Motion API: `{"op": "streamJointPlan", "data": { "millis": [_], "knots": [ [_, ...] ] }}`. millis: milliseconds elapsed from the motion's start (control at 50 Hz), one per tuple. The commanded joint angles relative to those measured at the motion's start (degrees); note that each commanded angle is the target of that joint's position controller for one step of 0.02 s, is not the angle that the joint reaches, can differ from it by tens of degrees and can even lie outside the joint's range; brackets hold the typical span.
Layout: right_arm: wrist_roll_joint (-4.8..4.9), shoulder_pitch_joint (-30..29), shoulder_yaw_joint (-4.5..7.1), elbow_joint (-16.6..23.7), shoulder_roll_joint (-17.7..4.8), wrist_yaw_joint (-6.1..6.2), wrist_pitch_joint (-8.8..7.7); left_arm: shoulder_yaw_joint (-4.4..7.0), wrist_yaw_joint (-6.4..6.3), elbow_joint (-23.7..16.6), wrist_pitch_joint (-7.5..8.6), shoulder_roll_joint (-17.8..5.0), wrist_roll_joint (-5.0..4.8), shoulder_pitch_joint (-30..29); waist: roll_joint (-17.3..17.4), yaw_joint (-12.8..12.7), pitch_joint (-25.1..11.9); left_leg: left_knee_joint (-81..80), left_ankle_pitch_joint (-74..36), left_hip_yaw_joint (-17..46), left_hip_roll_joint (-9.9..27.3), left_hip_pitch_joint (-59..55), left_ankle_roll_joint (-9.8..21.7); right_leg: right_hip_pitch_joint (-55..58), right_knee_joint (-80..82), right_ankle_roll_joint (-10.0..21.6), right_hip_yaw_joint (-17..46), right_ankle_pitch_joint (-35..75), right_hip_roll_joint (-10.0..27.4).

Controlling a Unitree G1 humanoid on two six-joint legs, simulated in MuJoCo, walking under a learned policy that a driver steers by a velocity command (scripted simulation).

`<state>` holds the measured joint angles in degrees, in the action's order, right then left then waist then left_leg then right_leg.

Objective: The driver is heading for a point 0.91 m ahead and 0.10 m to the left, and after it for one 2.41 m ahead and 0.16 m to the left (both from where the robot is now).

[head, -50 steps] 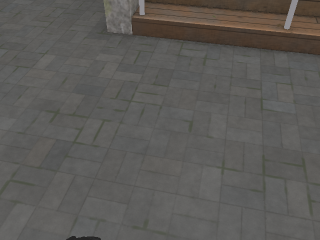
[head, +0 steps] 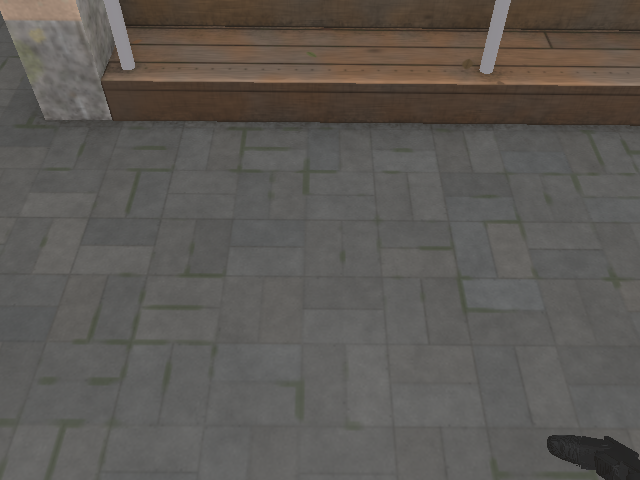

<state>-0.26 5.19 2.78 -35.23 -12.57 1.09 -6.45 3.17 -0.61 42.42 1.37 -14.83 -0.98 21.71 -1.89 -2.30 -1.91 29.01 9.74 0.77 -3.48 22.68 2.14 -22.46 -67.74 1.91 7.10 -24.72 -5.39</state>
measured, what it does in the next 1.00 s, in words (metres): walks ahead, turning left: right foot, then left foot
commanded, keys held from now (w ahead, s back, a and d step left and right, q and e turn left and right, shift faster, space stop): w+e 0.12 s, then w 0.04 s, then w+q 0.84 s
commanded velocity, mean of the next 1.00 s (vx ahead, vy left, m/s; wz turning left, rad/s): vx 0.50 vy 0.00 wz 0.16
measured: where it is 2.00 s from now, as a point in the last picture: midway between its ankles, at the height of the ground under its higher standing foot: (278, 300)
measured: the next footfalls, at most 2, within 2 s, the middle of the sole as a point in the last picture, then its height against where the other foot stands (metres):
right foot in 0.38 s outside the picture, level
left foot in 0.88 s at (297, 452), level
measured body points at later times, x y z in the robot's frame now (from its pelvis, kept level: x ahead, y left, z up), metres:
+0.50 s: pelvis +0.23 -0.08 +0.00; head +0.26 -0.09 +0.45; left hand +0.42 +0.15 -0.08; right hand +0.27 -0.36 -0.13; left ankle +0.15 +0.08 -0.64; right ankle +0.26 -0.19 -0.73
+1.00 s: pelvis +0.48 +0.00 -0.01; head +0.52 +0.03 +0.44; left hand +0.52 +0.30 -0.12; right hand +0.68 -0.22 -0.10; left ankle +0.52 +0.09 -0.73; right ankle +0.40 -0.18 -0.63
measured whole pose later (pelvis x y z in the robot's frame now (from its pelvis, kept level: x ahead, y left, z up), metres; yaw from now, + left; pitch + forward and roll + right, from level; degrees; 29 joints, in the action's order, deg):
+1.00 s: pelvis +0.48 +0.00 -0.01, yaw +15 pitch +3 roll -1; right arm 0.9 11.8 4.4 -39.4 -15.5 -1.8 -2.4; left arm 4.0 -0.7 43.8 6.4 -15.9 -0.7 13.2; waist -1.0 0.0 2.2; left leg 33.8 11.6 -0.4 -4.3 24.9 5.0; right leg -23.2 -71.3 -1.1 1.2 -23.1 3.4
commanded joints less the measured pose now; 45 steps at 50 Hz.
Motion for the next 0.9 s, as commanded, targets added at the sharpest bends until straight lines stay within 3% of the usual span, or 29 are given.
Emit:
{"op": "streamJointPlan", "data": {
  "millis": [20, 60, 160, 220, 260, 300, 340, 360, 380, 400, 420, 440, 460, 480, 520, 600, 680, 760, 800, 840, 860, 880, 900],
  "knots": [
    [-0.51, 6.63, 1.81, 0.87, -4.90, 0.01, 0.35, 1.92, 0.40, -7.54, 0.91, -5.30, 0.74, -4.99, 4.70, 3.39, 1.37, -14.58, 0.82, 20.54, 18.58, -16.30, 9.93, -21.53, -7.07, -1.56, 0.76, 6.29, 8.92],
    [-0.47, 5.81, 1.77, -0.92, -4.43, -0.70, 0.04, 1.44, 0.52, -7.30, 0.52, -2.77, 0.10, -4.17, 7.11, 1.90, 2.46, -17.31, -3.35, 13.79, 16.43, -10.77, 9.21, -19.00, -5.03, -1.83, -0.88, 7.30, 10.16],
    [-0.47, 8.17, 2.95, -5.39, -8.71, -0.90, -0.28, 0.59, 0.82, -8.54, 0.64, -1.69, 0.46, -10.10, 5.37, 2.46, 1.38, -18.48, -14.04, 4.71, 16.51, -11.37, 9.80, -19.25, 7.80, -2.67, -0.93, 17.26, 11.82],
    [1.19, 9.88, 2.82, -7.35, -10.08, -1.17, 0.45, -0.34, 1.82, -9.74, 1.70, -0.59, 0.75, -16.58, 4.94, 4.20, 2.11, -17.78, -12.65, 2.02, 14.44, -9.88, 9.17, -13.19, 21.81, -1.78, -4.81, 22.91, 10.95],
    [2.16, 12.51, 3.03, -8.26, -11.93, -1.48, 0.95, -0.30, 2.44, -11.11, 2.34, -1.33, 0.32, -20.75, 5.64, 5.81, 2.54, -16.97, -10.17, 3.75, 15.33, -11.34, 9.30, -10.47, 27.66, -1.82, -6.37, 21.76, 9.67],
    [2.48, 14.28, 3.22, -9.14, -13.22, -1.63, 1.51, 0.23, 2.84, -12.26, 2.96, -2.94, -0.12, -22.12, 6.71, 5.83, 2.74, -14.37, -9.54, 6.38, 17.11, -14.39, 8.85, -8.60, 32.67, -1.04, -6.84, 17.83, 8.34],
    [2.60, 14.26, 3.06, -9.73, -13.50, -1.50, 2.19, 1.35, 2.64, -11.08, 3.46, -4.66, 0.12, -16.57, 7.16, 2.10, 0.41, -8.23, -13.58, 6.73, 16.55, -14.39, 6.94, 1.35, 38.94, 0.43, -8.77, 17.19, 5.84],
    [2.26, 14.98, 2.44, -10.04, -11.85, -1.50, 2.10, 2.73, 2.01, -9.24, 3.51, -7.37, 0.55, -9.36, 6.18, -1.04, -3.83, 0.79, -19.09, 4.30, 13.52, -11.35, 5.06, 12.93, 39.39, 2.15, -8.11, 17.80, 5.83],
    [0.70, 14.26, 0.91, -8.23, -7.90, -1.56, 1.59, 4.23, 1.06, -8.27, 3.44, -12.54, 1.84, 1.77, -0.39, -5.80, -13.17, 19.55, -6.47, 0.70, 9.40, -0.22, 1.85, 30.46, 37.79, 6.44, 4.43, 22.61, 18.30],
    [1.15, 19.90, -0.70, -6.92, -2.85, -1.61, 0.33, 4.84, 0.84, -7.76, 3.05, -16.65, 2.30, 4.38, -16.33, -3.54, -19.87, 37.92, 22.81, 0.38, 2.52, 19.44, -1.30, 44.03, 43.89, 15.19, 27.56, 17.94, 31.61],
    [2.35, 18.08, 1.03, -8.27, -8.69, -1.51, 0.02, 3.89, 0.97, -7.22, 3.08, -11.55, 1.86, 6.14, -9.86, -5.89, -19.12, 45.86, 22.38, 6.70, 4.21, 24.46, -1.56, 41.63, 46.88, 15.52, 30.66, 11.83, 30.29],
    [2.82, 14.28, 1.63, -7.02, -10.00, -1.37, 0.26, 2.92, 0.89, -6.91, 3.18, -8.98, 1.30, 3.02, -8.01, -4.69, -11.77, 47.78, 17.64, 5.59, 6.47, 27.73, -1.37, 35.72, 47.30, 13.29, 21.80, 12.51, 28.44],
    [2.18, 11.75, 1.54, -6.64, -9.15, -1.04, 0.80, 2.12, 1.03, -6.99, 3.33, -6.65, 1.14, -1.24, -5.28, -2.87, -7.79, 46.02, 12.90, 4.45, 8.63, 26.05, -1.44, 28.49, 48.90, 11.74, 15.54, 14.61, 25.67],
    [1.52, 10.68, 1.78, -6.34, -8.71, -0.86, 1.51, 1.57, 1.30, -6.82, 3.54, -4.63, 1.21, -4.65, -5.29, -0.97, -4.05, 43.46, 9.74, 4.54, 9.83, 23.81, -1.59, 21.88, 51.39, 10.80, 10.90, 16.19, 23.62],
    [1.85, 12.33, 1.88, -6.51, -6.63, -0.95, 3.20, 1.40, 1.45, -6.04, 4.49, -3.03, 1.67, -7.93, -5.80, 2.27, -1.00, 41.19, 6.15, 5.08, 10.70, 18.56, -1.85, 14.22, 55.90, 9.71, 4.63, 19.14, 21.94],
    [1.31, 9.30, 1.70, -5.21, -4.64, -1.00, 4.49, 2.38, 0.46, -2.98, 5.26, -4.52, 1.93, -7.24, -2.23, 3.20, 1.88, 34.64, -0.92, 6.32, 10.30, 21.09, -2.61, 13.88, 58.46, 9.37, -4.31, 27.90, 22.09],
    [1.15, 2.57, 1.12, -3.15, -3.58, -2.51, 4.57, 3.24, -0.38, -0.90, 4.81, -6.90, 1.58, -6.09, -1.92, 1.35, 3.72, 21.67, -10.05, 3.39, 10.07, 19.07, -1.87, 15.14, 58.72, 7.43, -11.56, 28.02, 21.27],
    [1.30, -3.68, 1.09, -0.10, -4.22, -3.84, 4.76, 4.20, -0.59, 1.00, 3.97, -9.35, 0.45, -3.85, -1.66, -0.64, 6.08, 13.79, -7.60, 0.00, 9.69, 18.01, 0.33, 19.91, 57.65, 5.84, -14.85, 26.88, 22.87],
    [1.21, -4.72, 1.45, 1.12, -5.15, -4.27, 4.92, 4.65, -0.54, 1.70, 3.30, -10.50, -0.12, -3.52, -2.16, -0.46, 6.17, 11.54, -2.28, -2.55, 8.31, 16.08, 2.15, 22.74, 54.40, 4.87, -16.34, 32.90, 23.43],
    [0.99, -0.40, 2.66, 0.98, -7.09, -4.31, 5.14, 5.13, -0.71, 1.78, 2.64, -12.43, -0.75, -4.50, -3.87, 2.73, 2.53, 9.90, 2.97, -6.85, 3.91, 6.95, 4.55, 23.80, 44.97, 3.45, -18.63, 52.61, 22.62],
    [1.15, 7.72, 4.08, -1.11, -9.23, -4.14, 5.14, 5.03, -0.76, 1.66, 2.21, -12.56, -1.12, -5.41, -2.74, 7.33, -1.52, 5.82, 0.52, -8.84, 0.38, -4.08, 6.32, 21.91, 34.05, 2.03, -20.73, 58.55, 20.31],
    [1.33, 17.58, 6.26, -3.73, -13.79, -3.30, 5.37, 4.29, -1.00, 1.19, 2.33, -10.80, -0.32, -4.31, 0.48, 11.20, -6.72, 4.87, -2.69, -4.13, 0.50, -21.23, 8.64, 11.22, 18.50, -0.51, -21.30, 50.09, 17.74],
    [1.99, 18.35, 7.52, -3.82, -21.52, -2.40, 5.17, 1.82, -0.70, -2.28, 3.25, -2.99, 2.58, -1.20, 17.95, 6.31, -8.81, -0.74, 0.98, 26.38, 15.84, -37.83, 17.64, -14.40, -4.40, -4.92, -19.34, 0.35, 7.84]
  ]
}}
Keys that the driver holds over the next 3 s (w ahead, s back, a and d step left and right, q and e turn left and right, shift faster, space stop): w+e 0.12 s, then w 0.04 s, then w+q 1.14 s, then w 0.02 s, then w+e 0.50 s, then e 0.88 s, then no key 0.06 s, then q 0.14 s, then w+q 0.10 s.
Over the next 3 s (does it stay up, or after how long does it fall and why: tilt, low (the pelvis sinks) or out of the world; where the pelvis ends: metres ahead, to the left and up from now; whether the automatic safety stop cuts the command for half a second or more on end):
stays up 1.06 0.19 0.00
